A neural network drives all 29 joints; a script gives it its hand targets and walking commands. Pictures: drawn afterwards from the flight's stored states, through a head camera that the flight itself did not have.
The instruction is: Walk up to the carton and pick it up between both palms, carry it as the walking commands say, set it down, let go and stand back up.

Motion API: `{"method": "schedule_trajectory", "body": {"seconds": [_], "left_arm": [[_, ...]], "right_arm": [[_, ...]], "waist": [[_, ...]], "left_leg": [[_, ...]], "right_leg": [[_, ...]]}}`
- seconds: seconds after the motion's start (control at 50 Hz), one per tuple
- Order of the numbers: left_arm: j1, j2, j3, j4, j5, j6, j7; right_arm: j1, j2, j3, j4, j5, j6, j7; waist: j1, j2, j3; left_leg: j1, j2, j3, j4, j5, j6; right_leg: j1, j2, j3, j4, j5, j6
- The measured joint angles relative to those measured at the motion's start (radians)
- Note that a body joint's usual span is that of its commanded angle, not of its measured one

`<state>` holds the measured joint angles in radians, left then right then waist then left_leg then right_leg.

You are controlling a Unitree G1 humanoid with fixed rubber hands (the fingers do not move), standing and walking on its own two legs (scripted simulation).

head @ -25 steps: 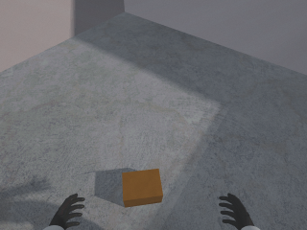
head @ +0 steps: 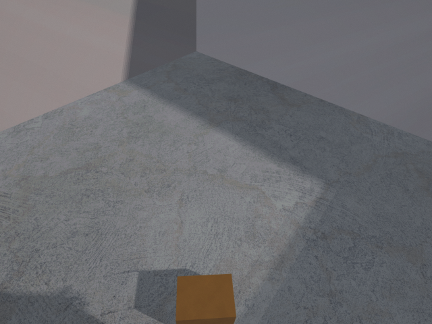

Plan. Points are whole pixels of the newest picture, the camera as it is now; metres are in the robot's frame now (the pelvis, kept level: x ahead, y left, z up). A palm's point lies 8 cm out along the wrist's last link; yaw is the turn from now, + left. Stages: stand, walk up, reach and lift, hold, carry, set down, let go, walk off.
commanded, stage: stand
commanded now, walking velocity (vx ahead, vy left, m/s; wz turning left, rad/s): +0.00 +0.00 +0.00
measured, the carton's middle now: (205, 301) +0.40 +0.01 -0.69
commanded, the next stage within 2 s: none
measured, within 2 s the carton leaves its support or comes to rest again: neither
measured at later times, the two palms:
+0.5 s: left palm out of the picture -0.07 +0.23 -0.14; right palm out of the picture -0.04 -0.23 -0.13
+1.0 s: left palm out of the picture -0.11 +0.19 -0.14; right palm out of the picture -0.08 -0.21 -0.14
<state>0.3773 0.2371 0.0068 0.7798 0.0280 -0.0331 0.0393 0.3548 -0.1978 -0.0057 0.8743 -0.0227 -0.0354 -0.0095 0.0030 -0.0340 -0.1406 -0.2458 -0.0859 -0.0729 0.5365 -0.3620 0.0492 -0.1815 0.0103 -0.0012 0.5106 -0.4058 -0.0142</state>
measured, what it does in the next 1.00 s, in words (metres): stands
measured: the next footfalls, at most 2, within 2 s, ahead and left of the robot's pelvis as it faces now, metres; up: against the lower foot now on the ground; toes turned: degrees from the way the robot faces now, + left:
none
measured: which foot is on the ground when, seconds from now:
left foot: down 0.00-1.00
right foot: down 0.00-1.00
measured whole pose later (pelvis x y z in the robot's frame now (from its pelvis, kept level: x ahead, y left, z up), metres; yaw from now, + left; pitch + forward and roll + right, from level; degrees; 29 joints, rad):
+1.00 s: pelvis -0.04 -0.01 +0.01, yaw +2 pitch +1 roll +0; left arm 0.44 0.13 0.00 1.11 0.02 -0.01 0.06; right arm 0.38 -0.11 0.03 1.15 -0.01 -0.01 -0.04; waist 0.00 -0.03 -0.06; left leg -0.22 -0.08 -0.11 0.48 -0.27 0.03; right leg -0.14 0.02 -0.04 0.45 -0.33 -0.03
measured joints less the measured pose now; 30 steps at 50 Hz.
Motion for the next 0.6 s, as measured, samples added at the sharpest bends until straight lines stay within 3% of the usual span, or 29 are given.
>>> {"method": "schedule_trajectory", "body": {"seconds": [0.6], "left_arm": [[0.086, -0.069, -0.009, 0.250, -0.002, 0.026, 0.013]], "right_arm": [[0.039, 0.056, 0.028, 0.209, 0.008, 0.029, -0.022]], "waist": [[0.000, 0.002, 0.051]], "left_leg": [[0.020, 0.002, -0.026, -0.038, 0.061, -0.007]], "right_leg": [[0.031, -0.001, -0.027, -0.045, 0.056, -0.004]]}}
